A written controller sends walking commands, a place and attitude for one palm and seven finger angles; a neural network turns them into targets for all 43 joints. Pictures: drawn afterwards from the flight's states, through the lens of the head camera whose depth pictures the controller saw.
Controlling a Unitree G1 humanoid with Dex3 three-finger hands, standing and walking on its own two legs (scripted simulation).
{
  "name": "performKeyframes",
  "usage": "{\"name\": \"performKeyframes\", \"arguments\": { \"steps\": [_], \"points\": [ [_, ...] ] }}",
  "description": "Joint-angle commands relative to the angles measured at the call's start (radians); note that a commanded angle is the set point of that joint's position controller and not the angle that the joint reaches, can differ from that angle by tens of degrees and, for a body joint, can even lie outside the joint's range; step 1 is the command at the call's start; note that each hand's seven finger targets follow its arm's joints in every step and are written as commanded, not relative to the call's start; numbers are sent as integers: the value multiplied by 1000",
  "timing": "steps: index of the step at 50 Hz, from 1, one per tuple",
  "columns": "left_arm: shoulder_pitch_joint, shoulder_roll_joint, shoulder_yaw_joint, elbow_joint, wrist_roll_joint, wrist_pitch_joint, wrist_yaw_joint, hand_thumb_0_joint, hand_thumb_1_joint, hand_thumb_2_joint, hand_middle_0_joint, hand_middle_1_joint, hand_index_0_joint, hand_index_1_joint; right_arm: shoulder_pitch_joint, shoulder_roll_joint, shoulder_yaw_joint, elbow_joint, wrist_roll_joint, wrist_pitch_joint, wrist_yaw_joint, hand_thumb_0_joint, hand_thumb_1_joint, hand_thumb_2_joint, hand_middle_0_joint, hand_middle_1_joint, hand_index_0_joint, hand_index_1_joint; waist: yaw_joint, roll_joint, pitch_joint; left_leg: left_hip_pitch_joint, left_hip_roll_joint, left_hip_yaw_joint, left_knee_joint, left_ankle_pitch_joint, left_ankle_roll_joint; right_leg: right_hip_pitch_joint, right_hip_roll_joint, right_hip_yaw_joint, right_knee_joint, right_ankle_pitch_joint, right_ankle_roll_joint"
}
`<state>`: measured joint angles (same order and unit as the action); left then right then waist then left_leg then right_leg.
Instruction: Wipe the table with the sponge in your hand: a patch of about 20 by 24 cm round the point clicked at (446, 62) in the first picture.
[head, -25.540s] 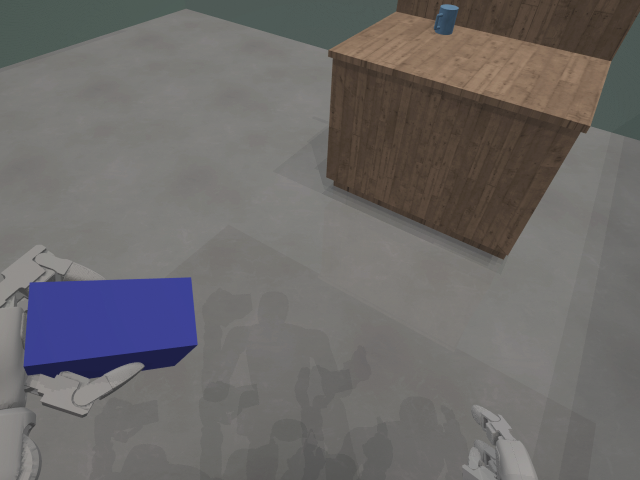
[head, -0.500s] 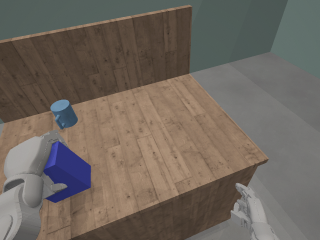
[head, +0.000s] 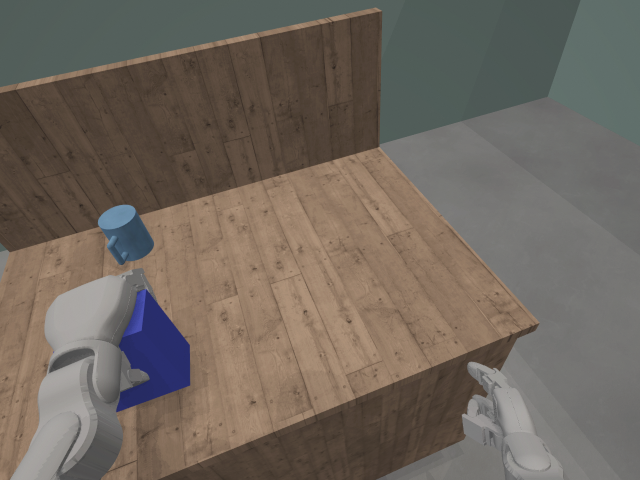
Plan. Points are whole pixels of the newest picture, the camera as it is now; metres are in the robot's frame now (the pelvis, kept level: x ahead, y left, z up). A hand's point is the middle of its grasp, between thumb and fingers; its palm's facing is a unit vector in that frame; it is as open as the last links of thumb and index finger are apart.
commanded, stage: turn the palm down, sponge in hand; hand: left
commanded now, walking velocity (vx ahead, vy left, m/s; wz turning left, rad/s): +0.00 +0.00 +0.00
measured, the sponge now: (138, 361) +0.22 +0.29 +0.04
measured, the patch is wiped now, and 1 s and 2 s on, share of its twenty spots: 0.00 0.00 0.00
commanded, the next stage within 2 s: move the sponge above the wiping area in 0.26 s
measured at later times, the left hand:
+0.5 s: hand (130, 341) +0.22 +0.27 +0.09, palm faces +0.04 -0.11 -0.99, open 10.3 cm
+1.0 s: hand (138, 339) +0.23 +0.27 +0.08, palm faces +0.05 -0.10 -0.99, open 10.3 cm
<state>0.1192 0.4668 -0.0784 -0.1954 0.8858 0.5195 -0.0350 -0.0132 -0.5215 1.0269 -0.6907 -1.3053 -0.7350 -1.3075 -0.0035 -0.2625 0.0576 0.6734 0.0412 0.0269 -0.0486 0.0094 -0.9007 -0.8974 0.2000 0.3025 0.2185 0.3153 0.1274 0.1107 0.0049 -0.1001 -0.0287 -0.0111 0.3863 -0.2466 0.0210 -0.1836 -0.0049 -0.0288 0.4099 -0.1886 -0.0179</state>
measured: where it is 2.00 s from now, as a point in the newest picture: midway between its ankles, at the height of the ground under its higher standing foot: outside the picture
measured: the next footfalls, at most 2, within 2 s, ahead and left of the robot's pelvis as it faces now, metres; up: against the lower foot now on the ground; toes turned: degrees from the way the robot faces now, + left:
none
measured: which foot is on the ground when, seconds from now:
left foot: down 0.00-1.00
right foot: down 0.00-1.00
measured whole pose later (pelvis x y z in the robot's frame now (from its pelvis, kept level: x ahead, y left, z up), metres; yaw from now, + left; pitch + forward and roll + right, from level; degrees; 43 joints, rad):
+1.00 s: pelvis -0.01 -0.01 +0.00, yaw -1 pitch -3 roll +1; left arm 0.07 0.43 -0.11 -0.06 0.92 0.45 0.05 -0.01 -0.52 1.03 -0.69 -1.30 -0.74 -1.30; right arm 0.01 -0.25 0.04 0.71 0.04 -0.01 -0.06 0.01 -0.90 -0.90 0.20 0.30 0.20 0.30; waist 0.13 0.10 0.00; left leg -0.09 -0.02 0.00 0.38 -0.23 0.01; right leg -0.18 0.01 -0.02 0.41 -0.17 -0.03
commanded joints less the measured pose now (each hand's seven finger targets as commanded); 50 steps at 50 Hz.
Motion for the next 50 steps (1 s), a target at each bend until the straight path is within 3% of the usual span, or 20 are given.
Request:
{"name": "performKeyframes", "arguments": {
  "steps": [1, 3, 4, 8, 9, 14, 18, 19, 23, 24, 28, 29, 36, 38, 39, 43, 44, 48, 49, 50],
  "points": [
    [-213, 270, 186, -242, 66, -58, 63, 0, 100, 1300, -1200, -1600, -1200, -1600, -213, -77, -37, -178, -9, -67, -10, 0, -900, -900, 200, 300, 200, 300, 10, -55, -254, -14, -2, -82, -31, 342, 16, 192, -2, 117, -27, 203, -59],
    [-218, 328, 255, -255, 69, -70, 92, 0, 100, 1300, -1200, -1600, -1200, -1600, -232, -80, -38, -166, -13, -72, -11, 0, -900, -900, 200, 300, 200, 300, 28, -36, -250, -4, -5, -90, -23, 344, 16, 188, 14, 160, -28, 212, -74],
    [-202, 235, 183, -247, 61, -73, 96, 0, 100, 1300, -1200, -1600, -1200, -1600, -213, -67, -40, -172, -13, -77, -9, 0, -900, -900, 200, 300, 200, 300, 13, -35, -252, -10, -3, -73, -19, 368, 16, 195, 4, 116, -21, 237, -66],
    [-213, 249, 208, -196, 37, -39, 118, 0, 100, 1300, -1200, -1600, -1200, -1600, -245, -79, -46, -155, 1, -75, -6, 0, -900, -900, 200, 300, 200, 300, 12, -46, -188, -18, -5, -78, -27, 316, 7, 152, 10, 153, -45, 197, -69],
    [-205, 193, 151, -166, 31, -20, 109, 0, 100, 1300, -1200, -1600, -1200, -1600, -234, -79, -43, -157, 1, -74, -6, 0, -900, -900, 200, 300, 200, 300, 3, -59, -194, -28, -4, -67, -28, 308, 9, 154, 2, 117, -42, 193, -59],
    [-243, 186, 97, -165, 35, 18, 64, 0, 100, 1300, -1200, -1600, -1200, -1600, -257, -86, -39, -171, 11, -66, -14, 0, -900, -900, 200, 300, 200, 300, -5, -62, -183, -40, -8, -69, -42, 247, 17, 141, 2, 111, -44, 116, -54],
    [-260, 274, 169, -226, 57, -20, 57, 0, 100, 1300, -1200, -1600, -1200, -1600, -262, -82, -39, -172, 3, -66, -18, 0, -900, -900, 200, 300, 200, 300, 5, -51, -223, -14, -11, -81, -39, 252, 20, 162, 7, 154, -46, 112, -60],
    [-242, 220, 125, -217, 62, -29, 57, 0, 100, 1300, -1200, -1600, -1200, -1600, -245, -72, -37, -181, -2, -70, -18, 0, -900, -900, 200, 300, 200, 300, 4, -45, -224, -22, -10, -72, -38, 264, 22, 170, 3, 114, -36, 119, -56],
    [-259, 276, 194, -175, 75, -63, 93, 0, 100, 1300, -1200, -1600, -1200, -1600, -241, -76, -39, -157, -3, -75, -17, 0, -900, -900, 200, 300, 200, 300, 15, -60, -181, -21, -7, -87, -50, 219, 14, 130, 17, 159, -65, 55, -67],
    [-252, 206, 139, -162, 68, -62, 95, 0, 100, 1300, -1200, -1600, -1200, -1600, -232, -68, -38, -165, -3, -77, -18, 0, -900, -900, 200, 300, 200, 300, 8, -59, -180, -32, -7, -75, -53, 214, 15, 138, 10, 122, -61, 55, -60],
    [-302, 238, 165, -119, 67, -40, 115, 0, 100, 1300, -1200, -1600, -1200, -1600, -259, -78, -39, -148, 7, -73, -21, 0, -900, -900, 200, 300, 200, 300, 12, -40, -148, -38, -11, -80, -70, 158, 7, 106, 16, 151, -75, -1, -65],
    [-290, 163, 98, -118, 59, -35, 111, 0, 100, 1300, -1200, -1600, -1200, -1600, -246, -71, -42, -159, 7, -79, -20, 0, -900, -900, 200, 300, 200, 300, 0, -33, -171, -42, -10, -66, -66, 165, 9, 122, 11, 112, -64, 16, -57],
    [-324, 174, 75, -90, 75, -36, 87, 0, 100, 1300, -1200, -1600, -1200, -1600, -239, -77, -39, -152, 4, -82, -23, 0, -900, -900, 200, 300, 200, 300, -8, -75, -180, -45, -15, -72, -72, 149, 10, 122, 8, 119, -69, 10, -52],
    [-326, 225, 127, -100, 77, -49, 98, 0, 100, 1300, -1200, -1600, -1200, -1600, -241, -79, -41, -151, 4, -87, -27, 0, -900, -900, 200, 300, 200, 300, 1, -68, -173, -40, -14, -77, -70, 130, 14, 113, 18, 145, -71, -19, -59],
    [-317, 184, 97, -78, 77, -52, 97, 0, 100, 1300, -1200, -1600, -1200, -1600, -230, -73, -41, -154, 1, -89, -29, 0, -900, -900, 200, 300, 200, 300, 0, -82, -183, -47, -15, -66, -66, 131, 17, 122, 12, 112, -64, -13, -52],
    [-338, 212, 131, -101, 85, -81, 127, 0, 100, 1300, -1200, -1600, -1200, -1600, -235, -73, -44, -149, 1, -96, -28, 0, -900, -900, 200, 300, 200, 300, 13, -45, -195, -30, -14, -81, -73, 140, 11, 121, 20, 141, -65, -5, -64],
    [-318, 168, 99, -90, 83, -81, 130, 0, 100, 1300, -1200, -1600, -1200, -1600, -228, -69, -47, -151, 0, -99, -26, 0, -900, -900, 200, 300, 200, 300, 10, -41, -204, -32, -14, -71, -67, 159, 12, 130, 16, 112, -57, 20, -60],
    [-273, 231, 172, -40, 75, -57, 150, 0, 100, 1300, -1200, -1600, -1200, -1600, -229, -83, -51, -132, 3, -92, -22, 0, -900, -900, 200, 300, 200, 300, 21, -71, -179, -41, -14, -78, -67, 177, 7, 128, 19, 148, -67, 26, -65],
    [-271, 159, 107, -46, 65, -46, 143, 0, 100, 1300, -1200, -1600, -1200, -1600, -231, -75, -47, -148, 3, -93, -21, 0, -900, -900, 200, 300, 200, 300, 11, -71, -187, -47, -13, -65, -66, 185, 9, 140, 10, 114, -60, 47, -57],
    [-269, 198, 137, -31, 66, -39, 144, 0, 100, 1300, -1200, -1600, -1200, -1600, -229, -81, -50, -137, 6, -91, -20, 0, -900, -900, 200, 300, 200, 300, 12, -85, -166, -48, -13, -67, -64, 184, 6, 126, 11, 127, -66, 44, -57]
  ]
}}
